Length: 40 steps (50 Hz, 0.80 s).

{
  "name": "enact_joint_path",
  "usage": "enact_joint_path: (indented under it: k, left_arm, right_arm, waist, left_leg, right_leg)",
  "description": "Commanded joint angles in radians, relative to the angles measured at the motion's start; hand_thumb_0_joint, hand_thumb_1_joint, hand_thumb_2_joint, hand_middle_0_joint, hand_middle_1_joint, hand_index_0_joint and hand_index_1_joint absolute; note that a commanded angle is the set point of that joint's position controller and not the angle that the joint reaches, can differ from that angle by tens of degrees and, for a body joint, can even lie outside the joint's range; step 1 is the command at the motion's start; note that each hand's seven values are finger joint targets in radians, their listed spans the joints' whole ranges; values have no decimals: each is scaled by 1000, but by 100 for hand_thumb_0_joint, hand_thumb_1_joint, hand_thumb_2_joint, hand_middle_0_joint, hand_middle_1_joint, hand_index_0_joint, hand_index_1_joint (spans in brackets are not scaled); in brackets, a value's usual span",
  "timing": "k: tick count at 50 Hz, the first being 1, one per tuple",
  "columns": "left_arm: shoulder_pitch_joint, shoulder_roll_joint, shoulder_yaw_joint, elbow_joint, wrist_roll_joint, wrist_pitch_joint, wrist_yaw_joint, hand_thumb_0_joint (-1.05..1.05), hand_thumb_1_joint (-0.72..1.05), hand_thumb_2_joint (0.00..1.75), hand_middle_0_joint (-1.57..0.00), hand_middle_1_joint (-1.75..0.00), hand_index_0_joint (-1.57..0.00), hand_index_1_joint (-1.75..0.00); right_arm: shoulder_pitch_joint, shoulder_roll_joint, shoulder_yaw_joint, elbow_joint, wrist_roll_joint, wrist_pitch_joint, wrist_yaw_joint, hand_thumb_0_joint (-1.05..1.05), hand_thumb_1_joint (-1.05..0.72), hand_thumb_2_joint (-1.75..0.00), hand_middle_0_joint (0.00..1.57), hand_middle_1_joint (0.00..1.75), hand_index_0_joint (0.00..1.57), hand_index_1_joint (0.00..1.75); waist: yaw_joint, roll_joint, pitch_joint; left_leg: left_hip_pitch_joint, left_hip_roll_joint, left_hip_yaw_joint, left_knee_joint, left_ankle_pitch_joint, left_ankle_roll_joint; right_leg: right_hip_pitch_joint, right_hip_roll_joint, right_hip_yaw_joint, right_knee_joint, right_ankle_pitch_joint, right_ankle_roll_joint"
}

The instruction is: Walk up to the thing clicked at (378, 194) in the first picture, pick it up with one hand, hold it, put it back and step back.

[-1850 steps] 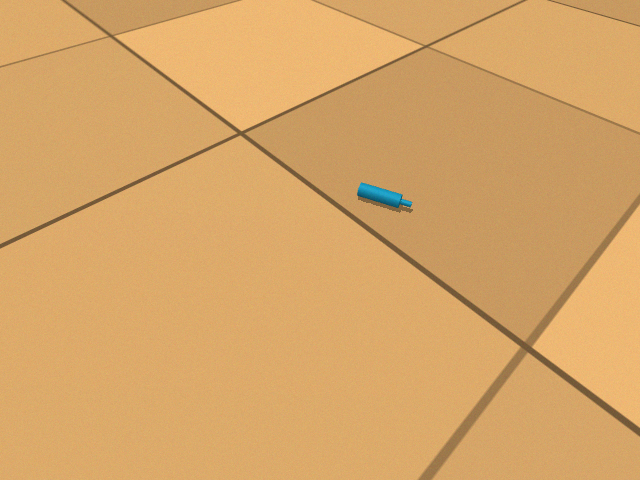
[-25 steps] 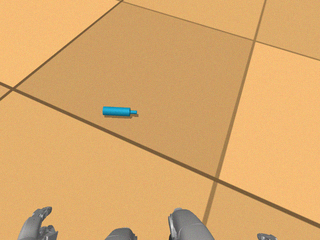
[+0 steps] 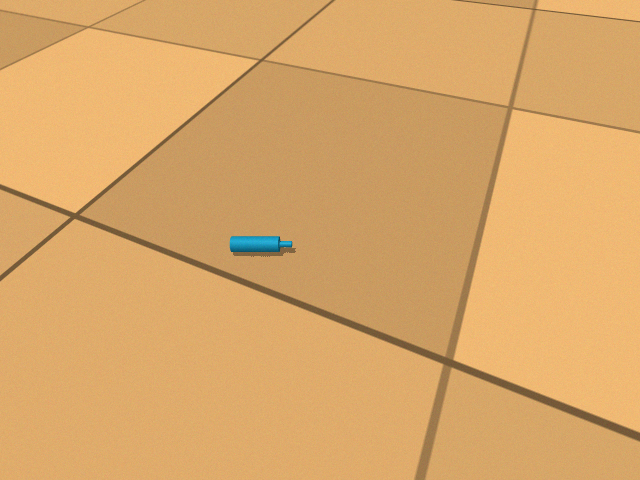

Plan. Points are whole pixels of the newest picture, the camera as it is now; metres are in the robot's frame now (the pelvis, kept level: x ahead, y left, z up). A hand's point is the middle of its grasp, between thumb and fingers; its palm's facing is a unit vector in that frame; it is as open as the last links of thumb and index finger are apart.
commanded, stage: step back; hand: left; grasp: from above
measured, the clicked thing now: (261, 244) +1.07 +0.26 -0.73
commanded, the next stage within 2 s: stand in 0.68 s
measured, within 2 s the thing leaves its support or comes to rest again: neither
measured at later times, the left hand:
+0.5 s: hand out of the picture +0.13 +0.23 -0.13, palm faces +0.03 -0.93 -0.38, open 7.4 cm
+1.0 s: hand out of the picture +0.14 +0.26 -0.14, palm faces +0.02 -0.95 -0.32, open 7.4 cm
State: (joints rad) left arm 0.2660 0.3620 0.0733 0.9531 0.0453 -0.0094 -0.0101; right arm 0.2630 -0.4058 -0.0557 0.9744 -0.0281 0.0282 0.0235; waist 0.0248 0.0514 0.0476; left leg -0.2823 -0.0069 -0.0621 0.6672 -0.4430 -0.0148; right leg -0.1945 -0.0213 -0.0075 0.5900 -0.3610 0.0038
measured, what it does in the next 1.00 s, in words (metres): steps on the spot: left foot, then right foot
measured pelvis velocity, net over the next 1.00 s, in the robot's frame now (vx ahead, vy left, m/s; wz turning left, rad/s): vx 0.06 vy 0.00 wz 0.02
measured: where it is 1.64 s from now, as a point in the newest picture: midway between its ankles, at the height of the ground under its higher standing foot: outside the picture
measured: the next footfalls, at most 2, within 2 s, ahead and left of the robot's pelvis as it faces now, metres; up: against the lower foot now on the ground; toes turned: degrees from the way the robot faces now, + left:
left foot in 0.02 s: +0.05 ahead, +0.13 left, +0.00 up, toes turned -3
right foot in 0.34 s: +0.11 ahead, -0.14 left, +0.00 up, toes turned -2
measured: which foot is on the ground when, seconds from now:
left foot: up 0.00-0.00, down 0.02-0.38, up 0.40-0.62, down 0.64-1.00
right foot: down 0.00-0.06, up 0.08-0.32, down 0.34-1.00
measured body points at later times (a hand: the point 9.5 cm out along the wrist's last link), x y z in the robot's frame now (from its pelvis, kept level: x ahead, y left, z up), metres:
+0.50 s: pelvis +0.03 -0.02 +0.00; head +0.05 -0.04 +0.45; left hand +0.13 +0.28 -0.11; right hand +0.10 -0.34 -0.13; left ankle +0.02 +0.13 -0.70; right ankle +0.07 -0.14 -0.73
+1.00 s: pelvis +0.06 +0.00 +0.02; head +0.08 +0.01 +0.47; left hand +0.14 +0.31 -0.12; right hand +0.18 -0.29 -0.11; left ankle +0.05 +0.13 -0.73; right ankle +0.07 -0.14 -0.73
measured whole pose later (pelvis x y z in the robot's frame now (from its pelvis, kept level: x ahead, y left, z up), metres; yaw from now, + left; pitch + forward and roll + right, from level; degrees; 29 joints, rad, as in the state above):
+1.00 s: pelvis +0.06 +0.00 +0.02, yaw +1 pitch -2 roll +0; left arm 0.09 0.35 0.01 1.12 0.00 -0.01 -0.01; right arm 0.07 -0.34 -0.01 1.09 0.00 -0.03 0.01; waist 0.02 -0.01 0.08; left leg -0.12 0.01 0.00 0.39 -0.23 -0.01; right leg -0.13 -0.05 -0.04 0.38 -0.21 0.03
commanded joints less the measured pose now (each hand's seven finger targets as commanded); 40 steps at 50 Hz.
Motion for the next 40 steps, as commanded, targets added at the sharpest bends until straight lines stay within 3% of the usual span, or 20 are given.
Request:
enact_joint_path:
  k: [1, 2, 3, 4, 5, 7, 13, 16, 17, 18, 19, 20, 24, 30, 32, 33, 34, 35, 38, 40]
  left_arm:
    - [-59, 239, 42, -92, -6, -12, 6, 0, 90, 90, -20, -30, -20, -30]
    - [-55, 189, 28, -97, -14, -13, 6, 0, 90, 90, -20, -30, -20, -30]
    - [-105, 161, 23, -107, -30, -14, 4, 0, 90, 90, -20, -30, -20, -30]
    - [-154, 254, 51, -101, -17, -12, 13, 0, 90, 90, -20, -30, -20, -30]
    - [-142, 274, 55, -103, -18, -16, 9, 0, 90, 90, -20, -30, -20, -30]
    - [-82, 240, 49, -84, -25, -21, 4, 0, 90, 90, -20, -30, -20, -30]
    - [-91, 197, 43, -74, -26, -33, -5, 0, 90, 90, -20, -30, -20, -30]
    - [-12, 187, 45, -25, -26, -47, 17, 0, 90, 90, -20, -30, -20, -30]
    - [15, 224, 56, -12, -20, -48, 25, 0, 90, 90, -20, -30, -20, -30]
    - [15, 284, 68, -22, -8, -53, 31, 0, 90, 90, -20, -30, -20, -30]
    - [-69, 320, 66, -46, -16, -51, 30, 0, 90, 90, -20, -30, -20, -30]
    - [-147, 330, 63, -70, -12, -49, 25, 0, 90, 90, -20, -30, -20, -30]
    - [-168, 261, 44, -54, -22, -55, 27, 0, 90, 90, -20, -30, -20, -30]
    - [-234, 263, 40, -53, -27, -39, 23, 0, 90, 90, -20, -30, -20, -30]
    - [-228, 214, 23, -54, -35, -31, 22, 0, 90, 90, -20, -30, -20, -30]
    - [-214, 185, 15, -52, -44, -30, 22, 0, 90, 90, -20, -30, -20, -30]
    - [-179, 144, -8, -22, -69, -19, 19, 0, 90, 90, -20, -30, -20, -30]
    - [-172, 160, -4, 0, -69, -13, 20, 0, 90, 90, -20, -30, -20, -30]
    - [-207, 186, -6, 38, -48, -28, 11, 0, 90, 90, -20, -30, -20, -30]
    - [-200, 185, -10, 54, -45, -32, 11, 0, 90, 90, -20, -30, -20, -30]
  right_arm:
    - [-30, -161, -64, -70, -5, -77, -17, 0, -90, -90, 20, 30, 20, 30]
    - [19, -197, -80, -59, -12, -85, -23, 0, -90, -90, 20, 30, 20, 30]
    - [41, -291, -96, -59, -15, -86, -23, 0, -90, -90, 20, 30, 20, 30]
    - [56, -335, -108, -63, -10, -85, -18, 0, -90, -90, 20, 30, 20, 30]
    - [29, -321, -107, -69, -9, -83, -18, 0, -90, -90, 20, 30, 20, 30]
    - [-16, -242, -78, -89, -11, -91, -20, 0, -90, -90, 20, 30, 20, 30]
    - [-13, -213, -67, -95, -5, -85, -22, 0, -90, -90, 20, 30, 20, 30]
    - [-75, -153, -35, -108, 20, -58, -27, 0, -90, -90, 20, 30, 20, 30]
    - [-73, -106, -20, -115, 31, -56, -31, 0, -90, -90, 20, 30, 20, 30]
    - [-50, -75, -5, -128, 38, -55, -36, 0, -90, -90, 20, 30, 20, 30]
    - [-23, -83, -7, -110, 28, -40, -46, 0, -90, -90, 20, 30, 20, 30]
    - [0, -151, -30, -77, 22, -32, -49, 0, -90, -90, 20, 30, 20, 30]
    - [0, -144, -19, -27, 18, -37, -41, 0, -90, -90, 20, 30, 20, 30]
    - [18, -125, -24, 15, 6, -47, -37, 0, -90, -90, 20, 30, 20, 30]
    - [8, -152, -38, 29, -5, -56, -41, 0, -90, -90, 20, 30, 20, 30]
    - [-29, -183, -43, 15, -11, -62, -43, 0, -90, -90, 20, 30, 20, 30]
    - [-125, -232, -33, -19, -4, -80, -39, 0, -90, -90, 20, 30, 20, 30]
    - [-174, -243, -32, -12, 2, -85, -34, 0, -90, -90, 20, 30, 20, 30]
    - [-194, -161, -8, 9, 16, -83, -28, 0, -90, -90, 20, 30, 20, 30]
    - [-179, -162, -4, 29, 18, -85, -30, 0, -90, -90, 20, 30, 20, 30]
  waist:
    - [-17, -160, -7]
    - [-37, -42, -58]
    - [-57, 123, -40]
    - [-85, 63, 29]
    - [-65, 48, 67]
    - [-22, 48, 60]
    - [-39, 133, -13]
    - [28, 75, -77]
    - [44, -8, -117]
    - [37, -164, -135]
    - [17, -189, -115]
    - [-5, -169, -65]
    - [-15, -176, 2]
    - [-44, -238, -60]
    - [-41, -147, -94]
    - [-25, -61, -118]
    - [10, -17, -86]
    - [28, 4, -59]
    - [1, 11, -76]
    - [-4, 23, -98]
  left_leg:
    - [183, -24, 23, -305, 138, 33]
    - [305, 94, -177, -349, 58, 75]
    - [294, 281, -508, -428, -164, 184]
    - [147, 354, -599, -475, -305, 276]
    - [103, 357, -567, -472, -289, 303]
    - [141, 263, -394, -433, -115, 235]
    - [85, 198, -176, -306, 330, 200]
    - [-16, 114, -50, -79, 481, 111]
    - [-88, 70, -55, 4, 380, 71]
    - [-199, -26, -49, 124, 199, 30]
    - [-153, -32, -54, 199, -134, 22]
    - [-72, 6, -59, 254, -178, 17]
    - [-105, 9, -57, 189, -51, 23]
    - [64, 10, 77, -145, 98, 14]
    - [161, 49, -11, -233, 332, 35]
    - [160, 157, -145, -265, 427, 72]
    - [119, 237, -252, -336, 397, 112]
    - [5, 250, -250, -327, 348, 140]
    - [43, 149, -98, -329, 342, 55]
    - [101, 141, -72, -312, 466, 42]
  right_leg:
    - [-101, -142, 157, -63, 20, -119]
    - [-213, -79, 92, 106, 43, -83]
    - [-389, 42, -35, 261, -146, -35]
    - [-367, -9, 70, 357, -220, -43]
    - [-350, -29, 90, 380, -209, -46]
    - [-364, -39, 98, 359, -131, -45]
    - [-145, -2, -14, 80, -32, -16]
    - [123, 36, -54, -186, 213, -27]
    - [211, -32, 43, -165, 270, -46]
    - [255, -201, 294, -223, 292, -97]
    - [81, -369, 448, -307, 92, -189]
    - [-57, -394, 490, -298, 19, -256]
    - [-50, -242, 241, -238, 199, -164]
    - [-62, -216, 139, -146, 282, -143]
    - [-98, -168, 96, -56, 326, -77]
    - [-106, -107, 49, 6, 271, -40]
    - [-97, -24, 15, -19, 136, -8]
    - [19, -39, 44, -72, 65, -12]
    - [93, -90, 60, -149, 225, -23]
    - [111, -100, 56, -164, 339, -28]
